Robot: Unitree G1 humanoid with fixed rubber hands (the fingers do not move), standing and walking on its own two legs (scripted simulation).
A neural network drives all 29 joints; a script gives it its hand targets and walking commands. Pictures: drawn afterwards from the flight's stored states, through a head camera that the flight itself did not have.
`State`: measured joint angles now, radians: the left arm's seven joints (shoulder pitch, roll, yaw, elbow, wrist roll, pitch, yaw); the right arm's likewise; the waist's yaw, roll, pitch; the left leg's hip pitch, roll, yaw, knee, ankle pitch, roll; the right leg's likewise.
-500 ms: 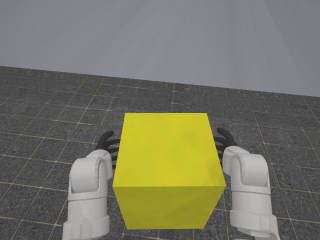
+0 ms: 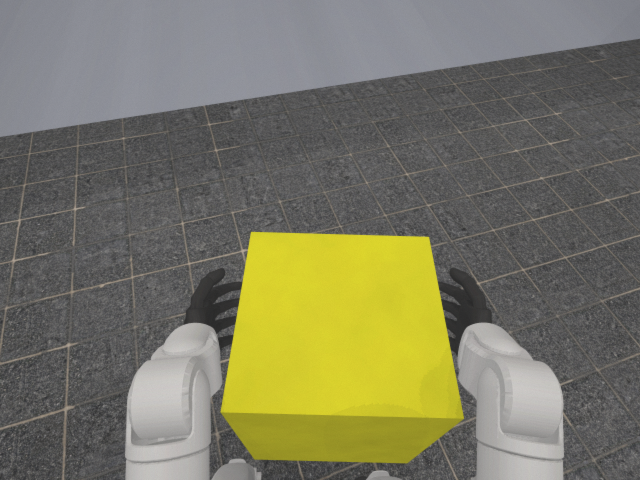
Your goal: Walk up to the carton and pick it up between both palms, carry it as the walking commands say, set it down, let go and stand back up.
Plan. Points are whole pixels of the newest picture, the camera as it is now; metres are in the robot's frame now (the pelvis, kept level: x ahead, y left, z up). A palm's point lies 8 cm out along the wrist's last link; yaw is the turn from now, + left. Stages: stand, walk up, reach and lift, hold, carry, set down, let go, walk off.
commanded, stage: carry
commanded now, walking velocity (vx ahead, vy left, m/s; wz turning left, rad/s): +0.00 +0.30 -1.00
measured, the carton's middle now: (335, 356) +0.28 -0.01 -0.02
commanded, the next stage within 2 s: none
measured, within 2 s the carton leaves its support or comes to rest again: neither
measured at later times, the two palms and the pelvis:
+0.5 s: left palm (264, 335) +0.27 +0.07 +0.07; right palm out of the picture +0.10 -0.17 +0.06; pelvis -0.04 +0.11 -0.01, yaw -33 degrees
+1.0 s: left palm (251, 326) +0.28 +0.08 +0.08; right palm out of the picture +0.02 -0.06 +0.09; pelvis +0.02 +0.24 +0.02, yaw -63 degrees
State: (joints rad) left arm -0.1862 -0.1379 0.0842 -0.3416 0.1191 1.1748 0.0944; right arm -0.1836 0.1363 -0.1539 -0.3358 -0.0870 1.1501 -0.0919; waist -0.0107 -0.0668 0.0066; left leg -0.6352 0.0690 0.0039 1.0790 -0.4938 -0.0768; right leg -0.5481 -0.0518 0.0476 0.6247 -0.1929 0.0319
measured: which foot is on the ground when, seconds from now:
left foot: up 0.00-0.10, down 0.12-0.42, up 0.44-0.78, down 0.80-1.00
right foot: down 0.00-0.12, up 0.14-0.40, down 0.42-0.80, up 0.82-1.00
